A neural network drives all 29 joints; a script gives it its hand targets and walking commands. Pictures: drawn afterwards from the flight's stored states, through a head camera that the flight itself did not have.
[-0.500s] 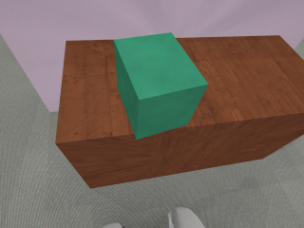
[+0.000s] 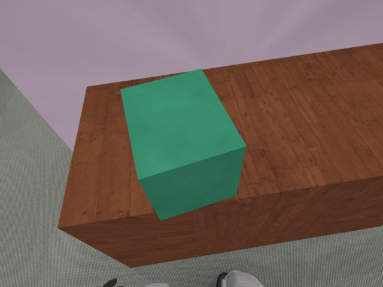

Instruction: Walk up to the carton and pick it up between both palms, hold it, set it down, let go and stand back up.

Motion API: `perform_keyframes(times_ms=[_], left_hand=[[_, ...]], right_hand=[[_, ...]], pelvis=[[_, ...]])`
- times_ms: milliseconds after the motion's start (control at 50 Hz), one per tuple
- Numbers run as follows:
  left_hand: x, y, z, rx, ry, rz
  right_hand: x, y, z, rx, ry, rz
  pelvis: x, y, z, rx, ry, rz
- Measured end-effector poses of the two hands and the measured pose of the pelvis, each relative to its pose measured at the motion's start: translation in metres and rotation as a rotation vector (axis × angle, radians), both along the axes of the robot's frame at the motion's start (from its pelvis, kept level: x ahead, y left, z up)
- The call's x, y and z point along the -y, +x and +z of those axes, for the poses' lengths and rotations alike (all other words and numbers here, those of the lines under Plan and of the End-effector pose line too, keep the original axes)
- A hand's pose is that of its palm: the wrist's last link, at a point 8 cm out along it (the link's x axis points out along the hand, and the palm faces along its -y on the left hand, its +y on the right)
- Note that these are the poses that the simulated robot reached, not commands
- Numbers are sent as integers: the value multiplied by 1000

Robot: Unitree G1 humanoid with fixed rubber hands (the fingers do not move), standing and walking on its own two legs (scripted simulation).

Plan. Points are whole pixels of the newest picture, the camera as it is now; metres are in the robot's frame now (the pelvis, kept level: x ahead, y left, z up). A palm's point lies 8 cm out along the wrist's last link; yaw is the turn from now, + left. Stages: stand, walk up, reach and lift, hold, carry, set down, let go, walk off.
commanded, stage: walk up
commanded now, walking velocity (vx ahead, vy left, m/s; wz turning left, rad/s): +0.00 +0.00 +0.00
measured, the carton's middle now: (180, 145) +0.42 +0.04 +0.01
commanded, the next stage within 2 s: none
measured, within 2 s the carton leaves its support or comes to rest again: neither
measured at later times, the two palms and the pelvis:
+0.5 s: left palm out of the picture -0.03 +0.22 -0.13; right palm out of the picture -0.02 -0.20 -0.15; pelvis -0.02 +0.00 +0.01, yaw +0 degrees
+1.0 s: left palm out of the picture -0.03 +0.20 -0.14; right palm out of the picture -0.07 -0.27 -0.12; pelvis -0.03 -0.05 +0.01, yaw +7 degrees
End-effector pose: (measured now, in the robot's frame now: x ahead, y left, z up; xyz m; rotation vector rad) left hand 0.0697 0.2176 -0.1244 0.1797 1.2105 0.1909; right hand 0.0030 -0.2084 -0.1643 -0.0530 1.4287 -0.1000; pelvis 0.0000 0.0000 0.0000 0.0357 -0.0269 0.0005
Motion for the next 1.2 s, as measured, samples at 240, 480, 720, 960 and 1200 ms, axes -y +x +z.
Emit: perform_keyframes(times_ms=[240,480,720,960,1200], left_hand=[[10,-60,-36,-117,-107,55],[2,-95,-10,-163,-67,66],[31,-130,-14,-259,-112,66],[18,-107,-16,-199,-57,78],[83,-70,5,-90,8,114]], right_hand=[[30,-8,26,9,-164,8],[-8,-24,16,38,-54,3],[5,-50,27,-14,-53,-3],[40,-79,41,-106,-124,-7],[115,-14,1,-42,-85,50]], pelvis=[[6,-15,-3,15,-49,15],[-4,-18,9,13,-25,-8],[11,-30,13,12,-28,4],[39,-28,13,-20,-56,118],[91,-6,3,-9,-27,102]])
